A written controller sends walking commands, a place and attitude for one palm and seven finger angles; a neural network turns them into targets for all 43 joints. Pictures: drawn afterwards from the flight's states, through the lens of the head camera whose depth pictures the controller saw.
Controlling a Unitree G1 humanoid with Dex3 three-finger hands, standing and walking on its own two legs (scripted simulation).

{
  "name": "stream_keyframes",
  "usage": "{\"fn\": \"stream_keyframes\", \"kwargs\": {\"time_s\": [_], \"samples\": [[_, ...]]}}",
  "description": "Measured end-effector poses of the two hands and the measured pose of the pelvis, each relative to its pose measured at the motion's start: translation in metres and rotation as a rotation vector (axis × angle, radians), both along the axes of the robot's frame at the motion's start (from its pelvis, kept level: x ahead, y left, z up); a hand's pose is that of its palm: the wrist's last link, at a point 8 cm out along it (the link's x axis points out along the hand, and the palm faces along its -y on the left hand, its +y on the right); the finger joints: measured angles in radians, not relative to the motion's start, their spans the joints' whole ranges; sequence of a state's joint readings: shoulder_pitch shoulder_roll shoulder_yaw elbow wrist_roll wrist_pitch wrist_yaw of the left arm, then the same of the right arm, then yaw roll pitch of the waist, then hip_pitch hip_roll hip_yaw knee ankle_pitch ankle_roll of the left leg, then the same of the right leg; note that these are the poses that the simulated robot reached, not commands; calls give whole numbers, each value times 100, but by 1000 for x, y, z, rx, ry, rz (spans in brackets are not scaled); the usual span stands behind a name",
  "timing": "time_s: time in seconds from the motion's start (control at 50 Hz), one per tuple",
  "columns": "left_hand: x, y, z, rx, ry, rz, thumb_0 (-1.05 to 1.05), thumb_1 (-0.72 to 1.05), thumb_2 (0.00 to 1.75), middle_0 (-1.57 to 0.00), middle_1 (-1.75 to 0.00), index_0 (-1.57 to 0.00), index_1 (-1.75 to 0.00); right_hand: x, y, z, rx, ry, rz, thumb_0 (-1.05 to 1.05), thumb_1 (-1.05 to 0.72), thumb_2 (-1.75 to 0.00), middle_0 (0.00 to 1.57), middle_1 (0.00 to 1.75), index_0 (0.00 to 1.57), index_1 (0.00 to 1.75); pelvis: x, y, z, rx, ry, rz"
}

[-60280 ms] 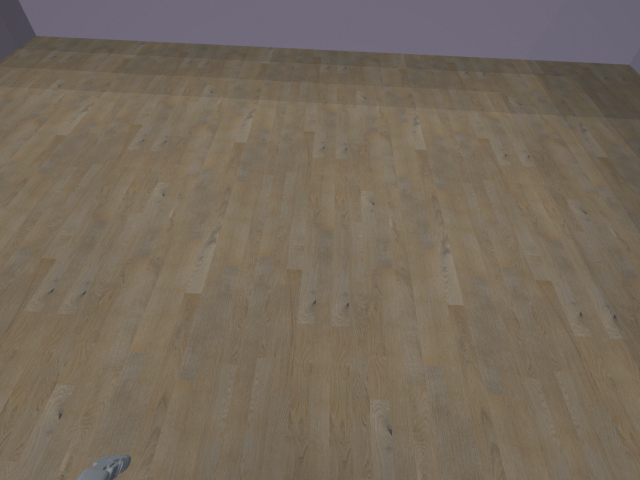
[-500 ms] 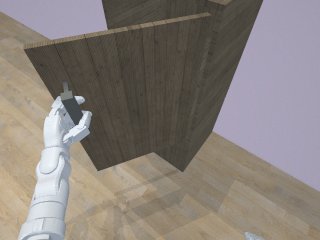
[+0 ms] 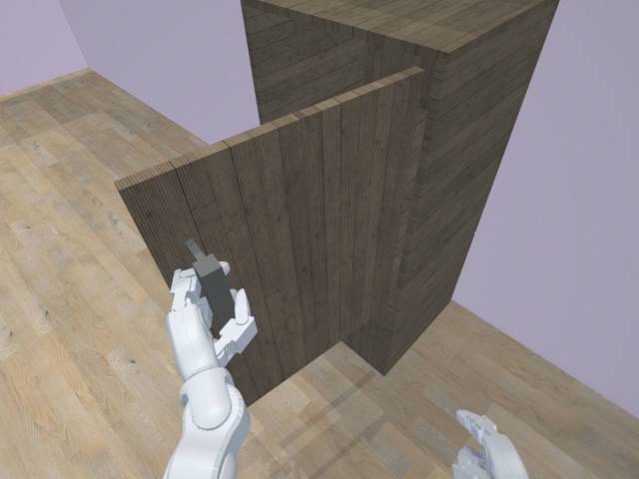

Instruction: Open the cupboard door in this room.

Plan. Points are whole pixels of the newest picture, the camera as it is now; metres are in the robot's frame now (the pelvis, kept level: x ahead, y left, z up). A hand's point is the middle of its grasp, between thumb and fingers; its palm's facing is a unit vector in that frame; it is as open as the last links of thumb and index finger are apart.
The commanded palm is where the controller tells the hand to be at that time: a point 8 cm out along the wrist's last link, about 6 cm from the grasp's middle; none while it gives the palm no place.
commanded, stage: open thumb and fingers to let go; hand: left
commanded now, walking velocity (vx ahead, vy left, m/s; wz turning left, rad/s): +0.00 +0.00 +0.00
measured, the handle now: (213, 292) +0.33 +0.15 +0.08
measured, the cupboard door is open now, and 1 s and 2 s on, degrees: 81 81 83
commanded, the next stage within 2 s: slide the hand sideways off the handle in 0.84 s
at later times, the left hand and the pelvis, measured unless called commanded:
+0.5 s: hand (245, 318) +0.29 +0.10 +0.08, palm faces +0.43 -0.90 +0.00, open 11.9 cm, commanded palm +0.24 +0.15 +0.08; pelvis -0.01 +0.00 +0.00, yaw +1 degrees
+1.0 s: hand (240, 325) +0.28 +0.11 +0.08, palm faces +0.36 -0.93 -0.02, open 14.9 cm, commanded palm +0.25 +0.14 +0.08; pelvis -0.02 +0.03 -0.01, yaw +1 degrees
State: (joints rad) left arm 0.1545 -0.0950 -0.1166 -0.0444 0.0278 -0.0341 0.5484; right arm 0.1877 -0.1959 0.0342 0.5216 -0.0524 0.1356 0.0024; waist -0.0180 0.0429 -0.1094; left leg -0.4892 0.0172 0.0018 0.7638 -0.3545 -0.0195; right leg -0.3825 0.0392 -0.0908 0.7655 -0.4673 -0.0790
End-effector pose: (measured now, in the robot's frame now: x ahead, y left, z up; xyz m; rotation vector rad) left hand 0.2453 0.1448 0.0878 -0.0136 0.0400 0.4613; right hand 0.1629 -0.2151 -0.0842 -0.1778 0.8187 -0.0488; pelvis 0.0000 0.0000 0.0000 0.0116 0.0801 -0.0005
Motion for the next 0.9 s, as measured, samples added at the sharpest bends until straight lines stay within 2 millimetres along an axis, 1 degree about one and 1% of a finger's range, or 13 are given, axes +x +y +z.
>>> {"fn": "stream_keyframes", "kwargs": {"time_s": [0.08,0.18,0.26,0.36,0.5,0.6,0.68,0.78,0.9], "samples": [[-2,-8,-1,26,-6,10,1,65,76,-30,-128,-31,-131,-16,-12,-14,-18,55,-4,1,-90,-90,21,30,21,30,-6,-5,-2,5,1,13],[-1,-7,-3,43,-14,8,1,61,77,-33,-130,-32,-131,-32,-22,-24,-30,106,-22,1,-90,-90,20,30,20,29,-11,-11,-2,10,4,17],[2,-5,-5,34,-13,-6,1,49,72,-35,-129,-33,-130,-37,-25,-25,-29,111,-36,1,-90,-90,20,30,20,29,-13,-12,-1,12,3,17],[3,-4,-5,17,-17,-14,1,25,62,-34,-127,-34,-128,-34,-24,-22,-25,85,-42,1,-90,-90,20,30,20,29,-12,-11,0,12,2,13],[6,-2,-7,12,-21,-17,1,-17,44,-32,-123,-32,-123,-21,-15,-14,-27,44,-28,1,-90,-90,20,30,20,29,-12,-4,0,8,3,11],[4,1,-6,4,-28,-24,0,-36,35,-30,-115,-31,-115,-12,-4,-8,-22,19,-18,1,-90,-90,20,30,20,29,-10,3,0,5,5,7],[1,2,-7,0,-23,-27,0,-44,32,-27,-101,-28,-102,-7,5,-5,-20,6,-8,1,-90,-90,20,30,20,29,-9,10,0,-2,2,7],[1,-2,-8,9,-29,-46,0,-48,31,-25,-82,-26,-82,-5,17,-6,-21,4,5,1,-90,-90,20,30,20,29,-11,17,-3,-10,6,7],[2,2,-8,20,-31,-54,-1,-49,30,-33,-70,-33,-70,-8,30,-11,-17,21,18,1,-90,-90,21,30,20,30,-16,25,-6,-19,7,12]]}}
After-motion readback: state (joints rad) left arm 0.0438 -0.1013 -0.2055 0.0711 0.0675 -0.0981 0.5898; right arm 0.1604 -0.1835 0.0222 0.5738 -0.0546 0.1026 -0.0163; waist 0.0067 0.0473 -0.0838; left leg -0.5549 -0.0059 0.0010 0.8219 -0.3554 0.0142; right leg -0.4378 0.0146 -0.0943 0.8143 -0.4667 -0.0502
